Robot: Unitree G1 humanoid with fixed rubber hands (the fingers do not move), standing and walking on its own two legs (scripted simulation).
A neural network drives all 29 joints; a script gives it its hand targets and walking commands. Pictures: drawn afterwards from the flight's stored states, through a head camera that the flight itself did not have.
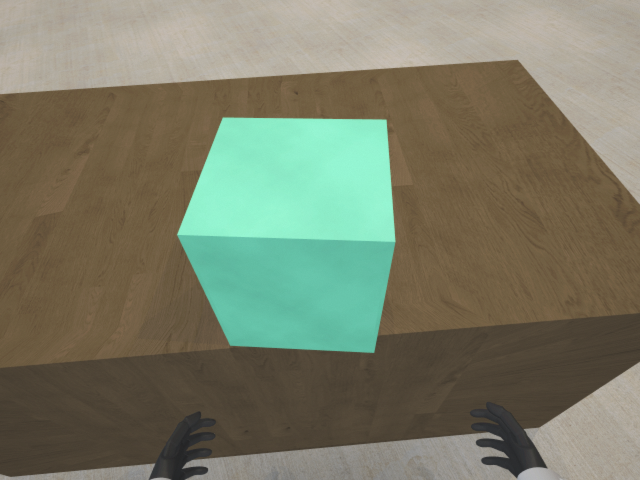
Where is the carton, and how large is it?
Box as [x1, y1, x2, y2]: [177, 118, 394, 352]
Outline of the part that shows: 222,118 177,235 230,345 373,352 394,246 394,229 386,120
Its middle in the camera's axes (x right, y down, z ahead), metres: -0.02 +0.00 +0.53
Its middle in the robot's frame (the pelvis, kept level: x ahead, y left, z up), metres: +0.40 +0.05 +0.06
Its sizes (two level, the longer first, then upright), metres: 0.210 0.200 0.250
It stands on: a pedestal, 0.69 m high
